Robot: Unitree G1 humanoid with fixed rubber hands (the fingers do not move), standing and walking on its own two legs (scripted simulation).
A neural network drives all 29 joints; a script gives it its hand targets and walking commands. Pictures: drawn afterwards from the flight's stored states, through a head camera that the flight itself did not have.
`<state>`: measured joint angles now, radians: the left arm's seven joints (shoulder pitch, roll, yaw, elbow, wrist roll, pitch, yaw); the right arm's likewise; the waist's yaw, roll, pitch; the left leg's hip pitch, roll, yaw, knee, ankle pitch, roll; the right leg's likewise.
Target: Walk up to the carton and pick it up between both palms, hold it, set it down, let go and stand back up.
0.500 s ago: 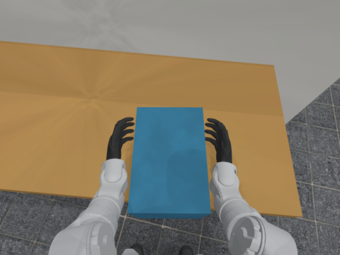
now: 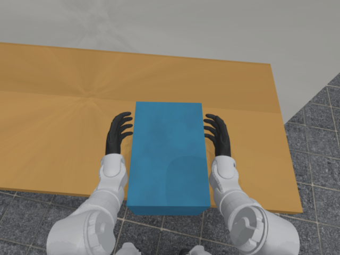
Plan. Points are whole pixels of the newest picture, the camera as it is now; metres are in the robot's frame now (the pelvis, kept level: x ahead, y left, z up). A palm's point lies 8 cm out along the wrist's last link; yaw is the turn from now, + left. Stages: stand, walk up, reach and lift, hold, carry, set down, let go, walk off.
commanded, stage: set down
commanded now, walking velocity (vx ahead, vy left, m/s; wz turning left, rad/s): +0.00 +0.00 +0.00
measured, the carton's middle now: (167, 160) +0.37 +0.01 -0.09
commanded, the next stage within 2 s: none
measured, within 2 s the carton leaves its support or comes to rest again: neither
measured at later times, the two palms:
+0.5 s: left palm (115, 146) +0.39 +0.14 -0.04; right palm (220, 149) +0.38 -0.12 -0.03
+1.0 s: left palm (116, 145) +0.39 +0.14 -0.04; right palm (219, 150) +0.39 -0.12 -0.04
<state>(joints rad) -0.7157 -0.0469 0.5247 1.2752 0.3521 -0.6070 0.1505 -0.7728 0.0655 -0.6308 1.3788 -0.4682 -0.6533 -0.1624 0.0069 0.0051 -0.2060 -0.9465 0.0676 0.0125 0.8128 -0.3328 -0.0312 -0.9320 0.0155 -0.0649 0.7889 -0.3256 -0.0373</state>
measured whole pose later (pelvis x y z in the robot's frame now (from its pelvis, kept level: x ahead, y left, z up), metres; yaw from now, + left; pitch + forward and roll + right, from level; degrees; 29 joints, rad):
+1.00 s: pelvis -0.01 +0.00 -0.02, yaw +0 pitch +26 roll +0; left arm -0.75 -0.05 0.63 1.20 0.44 -0.56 0.14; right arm -0.80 0.10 -0.67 1.31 -0.48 -0.64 -0.12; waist -0.02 -0.01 -0.18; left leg -1.02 0.06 0.02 0.95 -0.39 -0.02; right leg -1.02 0.01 -0.04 0.95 -0.39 -0.03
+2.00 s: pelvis -0.02 +0.00 -0.01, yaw +0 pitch +26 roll +0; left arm -0.87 0.14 0.01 1.39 -0.25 -0.48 0.11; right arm -0.91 -0.22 0.10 1.42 0.32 -0.42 -0.05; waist 0.04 0.02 -0.26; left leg -0.99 0.04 -0.02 0.86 -0.33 -0.04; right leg -0.98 0.02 -0.04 0.85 -0.33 -0.04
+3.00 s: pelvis -0.02 +0.00 +0.03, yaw +0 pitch +13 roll -1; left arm -0.46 0.06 0.08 1.03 -0.07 -0.41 0.12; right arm -0.51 -0.16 0.08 1.17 0.25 -0.46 -0.07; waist 0.02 0.03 -0.15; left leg -0.59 0.04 -0.03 0.61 -0.25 -0.04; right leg -0.57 0.03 -0.03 0.57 -0.23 -0.03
